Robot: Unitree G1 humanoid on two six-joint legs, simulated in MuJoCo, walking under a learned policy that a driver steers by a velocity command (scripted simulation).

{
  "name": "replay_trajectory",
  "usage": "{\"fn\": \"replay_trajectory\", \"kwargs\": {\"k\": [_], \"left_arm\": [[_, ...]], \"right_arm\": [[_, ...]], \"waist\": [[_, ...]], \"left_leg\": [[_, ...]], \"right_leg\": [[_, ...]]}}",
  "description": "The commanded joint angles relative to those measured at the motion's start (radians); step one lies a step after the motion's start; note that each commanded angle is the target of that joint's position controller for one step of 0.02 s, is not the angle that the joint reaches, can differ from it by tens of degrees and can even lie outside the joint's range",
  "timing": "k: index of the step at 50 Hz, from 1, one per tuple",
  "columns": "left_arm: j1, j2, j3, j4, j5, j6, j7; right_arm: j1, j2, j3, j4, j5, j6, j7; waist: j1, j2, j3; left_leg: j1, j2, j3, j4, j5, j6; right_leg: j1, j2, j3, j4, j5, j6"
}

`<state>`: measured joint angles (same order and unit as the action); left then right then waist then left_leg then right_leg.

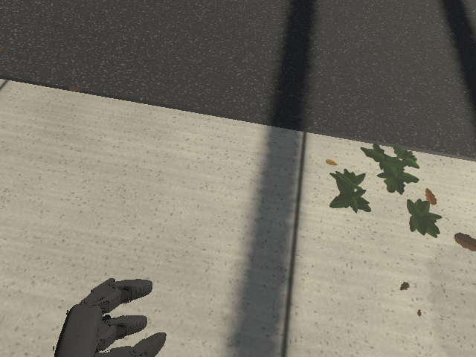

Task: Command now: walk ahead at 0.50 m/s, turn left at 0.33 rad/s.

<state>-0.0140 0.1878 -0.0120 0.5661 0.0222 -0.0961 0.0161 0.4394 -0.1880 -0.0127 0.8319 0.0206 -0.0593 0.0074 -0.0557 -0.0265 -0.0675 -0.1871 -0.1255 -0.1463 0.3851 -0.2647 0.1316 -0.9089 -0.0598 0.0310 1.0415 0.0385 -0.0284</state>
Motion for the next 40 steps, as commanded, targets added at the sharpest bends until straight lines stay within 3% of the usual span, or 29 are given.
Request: {"fn": "replay_trajectory", "kwargs": {"k": [1,5,7,9,10,11,12,13,14,15,16,17,18,21,24,26,28,30,32,33,34,35,36,37,38,39,40], "left_arm": [[-0.140,0.054,0.019,-0.059,-0.035,-0.004,-0.017],[-0.234,0.083,0.036,-0.070,-0.051,-0.015,-0.069],[-0.210,0.091,0.045,-0.059,-0.053,-0.021,-0.081],[-0.104,0.129,0.065,-0.027,-0.048,-0.019,-0.081],[0.009,0.155,0.078,0.008,-0.050,-0.017,-0.075],[0.186,0.184,0.089,0.056,-0.048,-0.015,-0.066],[0.389,0.232,0.095,0.101,-0.023,-0.013,-0.056],[0.390,0.266,0.105,0.114,-0.020,-0.016,-0.060],[0.367,0.185,0.103,0.109,-0.037,-0.002,-0.042],[0.289,0.170,0.094,0.091,-0.032,0.004,-0.029],[0.251,0.171,0.091,0.082,-0.024,0.006,-0.029],[0.239,0.167,0.087,0.077,-0.020,0.005,-0.032],[0.245,0.163,0.085,0.076,-0.013,0.004,-0.031],[0.263,0.162,0.085,0.082,-0.038,0.007,-0.032],[0.317,0.202,0.096,0.102,-0.039,0.017,-0.017],[0.389,0.216,0.102,0.126,-0.050,0.027,-0.007],[0.427,0.223,0.106,0.138,-0.055,0.037,-0.002],[0.444,0.205,0.105,0.143,-0.060,0.047,0.000],[0.433,0.205,0.110,0.141,-0.057,0.059,0.007],[0.413,0.206,0.113,0.134,-0.054,0.064,0.009],[0.381,0.198,0.112,0.119,-0.051,0.065,0.005],[0.352,0.159,0.099,0.089,-0.036,0.059,-0.001],[0.510,0.094,0.074,0.085,-0.044,0.051,-0.004],[0.537,0.161,0.074,0.088,-0.052,0.047,-0.004],[0.452,0.219,0.094,0.084,-0.058,0.053,-0.004],[0.370,0.231,0.101,0.065,-0.047,0.060,-0.002],[0.316,0.218,0.104,0.043,-0.034,0.060,-0.005]], "right_arm": [[0.060,-0.119,-0.025,-0.034,0.002,-0.014,-0.034],[0.109,-0.148,-0.030,-0.001,-0.010,-0.003,-0.038],[0.085,-0.170,-0.036,0.000,-0.015,0.003,-0.041],[0.062,-0.198,-0.046,-0.004,-0.022,0.009,-0.048],[0.025,-0.213,-0.051,-0.017,-0.028,0.013,-0.050],[-0.048,-0.229,-0.055,-0.042,-0.037,0.008,-0.045],[-0.101,-0.196,-0.044,-0.085,-0.062,-0.010,-0.041],[0.072,-0.084,-0.012,-0.075,-0.049,-0.024,-0.024],[0.010,-0.185,-0.025,-0.086,-0.031,-0.055,-0.009],[-0.120,-0.220,-0.038,-0.125,-0.006,-0.077,0.003],[-0.187,-0.207,-0.033,-0.149,-0.015,-0.091,0.002],[-0.206,-0.197,-0.036,-0.164,-0.032,-0.095,0.000],[-0.190,-0.185,-0.036,-0.174,-0.037,-0.093,0.000],[-0.190,-0.153,-0.032,-0.204,-0.047,-0.075,-0.010],[-0.353,-0.114,-0.018,-0.259,-0.058,-0.066,-0.020],[-0.442,-0.091,-0.012,-0.279,-0.047,-0.066,-0.017],[-0.491,-0.109,-0.019,-0.290,-0.028,-0.065,-0.016],[-0.530,-0.142,-0.033,-0.302,-0.019,-0.069,-0.011],[-0.524,-0.170,-0.051,-0.300,-0.016,-0.079,-0.006],[-0.476,-0.185,-0.061,-0.287,-0.016,-0.085,-0.007],[-0.382,-0.208,-0.076,-0.270,-0.022,-0.088,-0.013],[-0.219,-0.255,-0.092,-0.254,-0.041,-0.088,-0.020],[-0.111,-0.315,-0.108,-0.227,-0.049,-0.073,-0.025],[-0.088,-0.257,-0.101,-0.217,-0.020,-0.063,-0.020],[-0.130,-0.186,-0.085,-0.233,-0.020,-0.054,-0.026],[-0.176,-0.167,-0.077,-0.234,-0.024,-0.045,-0.027],[-0.211,-0.158,-0.072,-0.223,-0.027,-0.041,-0.023]], "waist": [[-0.033,0.146,0.010],[-0.084,0.146,0.057],[-0.060,0.135,0.052],[-0.003,0.162,-0.003],[0.054,0.172,-0.047],[0.151,0.156,-0.126],[0.217,0.023,-0.272],[0.105,-0.245,-0.343],[0.145,-0.132,-0.275],[0.130,-0.069,-0.095],[0.101,0.040,-0.006],[0.070,0.094,0.039],[0.039,0.079,0.045],[0.010,0.026,0.047],[0.055,0.007,0.072],[0.100,-0.027,0.039],[0.119,-0.057,0.025],[0.125,-0.064,0.026],[0.108,-0.080,0.025],[0.081,-0.094,0.007],[0.026,-0.092,-0.052],[-0.047,-0.039,-0.192],[-0.012,0.240,-0.334],[-0.018,0.316,-0.340],[-0.036,0.192,-0.191],[-0.026,0.098,-0.073],[-0.004,0.076,0.017]], "left_leg": [[0.129,0.195,-0.145,-0.163,0.396,-0.023],[0.340,0.286,-0.140,-0.122,0.524,-0.033],[0.345,0.290,-0.091,-0.069,0.758,-0.041],[0.365,0.297,-0.068,0.046,1.101,-0.054],[0.360,0.288,-0.049,0.163,1.211,-0.064],[0.229,0.270,-0.030,0.334,1.186,-0.071],[-0.021,0.195,-0.015,0.618,0.756,-0.065],[-0.478,0.031,0.017,0.962,-0.261,-0.166],[-0.556,0.079,-0.049,1.033,-0.212,-0.123],[-0.602,0.116,-0.039,1.028,-0.118,-0.116],[-0.588,0.137,-0.002,0.999,-0.055,-0.112],[-0.578,0.152,0.018,0.971,-0.021,-0.122],[-0.555,0.174,0.023,0.943,-0.015,-0.132],[-0.565,0.210,0.064,0.811,-0.006,-0.168],[-0.436,0.171,0.122,0.499,0.172,-0.197],[-0.318,0.119,0.128,0.317,0.318,-0.198],[-0.296,0.092,0.103,0.222,0.355,-0.198],[-0.309,0.084,0.065,0.131,0.322,-0.184],[-0.285,0.085,0.039,0.073,0.255,-0.157],[-0.212,0.084,0.043,0.043,0.227,-0.134],[-0.054,0.113,0.047,0.002,0.250,-0.095],[0.239,0.261,-0.061,0.074,0.269,-0.020],[0.617,0.507,-0.429,0.084,0.225,0.159],[0.618,0.575,-0.653,0.017,-0.024,0.191],[0.486,0.524,-0.546,-0.024,-0.124,0.145],[0.335,0.475,-0.403,-0.049,-0.074,0.101],[0.199,0.431,-0.311,-0.087,0.009,0.084]], "right_leg": [[0.091,0.052,-0.060,-0.339,0.080,0.028],[0.085,0.062,-0.070,-0.517,0.051,-0.021],[0.207,0.095,-0.094,-0.560,-0.010,-0.049],[0.360,0.140,-0.111,-0.564,-0.103,-0.078],[0.472,0.143,-0.104,-0.601,-0.104,-0.100],[0.728,0.091,-0.040,-0.622,-0.008,-0.146],[1.087,-0.071,0.177,-0.547,0.094,-0.221],[1.444,-0.316,0.643,-0.568,0.017,-0.428],[1.331,-0.256,0.718,-0.703,-0.265,-0.381],[1.151,-0.216,0.587,-0.760,-0.309,-0.338],[0.999,-0.173,0.512,-0.812,-0.231,-0.315],[0.913,-0.137,0.465,-0.835,-0.117,-0.309],[0.859,-0.109,0.419,-0.851,-0.030,-0.309],[0.749,-0.054,0.321,-0.834,0.127,-0.286],[0.575,0.029,0.228,-0.821,0.193,-0.232],[0.560,0.053,0.228,-0.794,0.160,-0.185],[0.628,0.031,0.282,-0.765,0.096,-0.167],[0.737,0.003,0.360,-0.714,0.025,-0.157],[0.820,-0.030,0.421,-0.646,0.026,-0.150],[0.830,-0.026,0.430,-0.595,0.086,-0.142],[0.799,0.014,0.397,-0.489,0.153,-0.116],[0.658,0.051,0.337,-0.258,0.053,-0.083],[0.302,0.185,0.191,0.044,-0.465,-0.012],[0.153,0.118,0.161,0.216,-0.648,0.005],[0.095,0.076,0.156,0.292,-0.553,0.022],[0.103,0.043,0.114,0.290,-0.464,0.032],[0.118,0.018,0.097,0.254,-0.413,0.034]]}}
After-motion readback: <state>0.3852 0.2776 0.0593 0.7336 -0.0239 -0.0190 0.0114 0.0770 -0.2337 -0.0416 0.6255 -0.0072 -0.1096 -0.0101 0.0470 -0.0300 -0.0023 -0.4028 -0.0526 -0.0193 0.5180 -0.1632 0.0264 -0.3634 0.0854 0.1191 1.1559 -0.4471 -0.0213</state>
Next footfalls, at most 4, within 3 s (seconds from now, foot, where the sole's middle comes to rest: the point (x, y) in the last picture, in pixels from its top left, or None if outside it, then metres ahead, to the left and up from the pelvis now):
0.22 right None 0.32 -0.10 -0.78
0.70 left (208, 314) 0.63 0.02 -0.78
1.18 right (320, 285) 0.73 -0.33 -0.78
1.68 left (250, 198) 1.07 -0.13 -0.78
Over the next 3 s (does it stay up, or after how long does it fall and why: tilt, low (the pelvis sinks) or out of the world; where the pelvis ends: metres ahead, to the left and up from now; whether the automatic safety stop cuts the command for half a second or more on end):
stays up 1.52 -0.30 -0.02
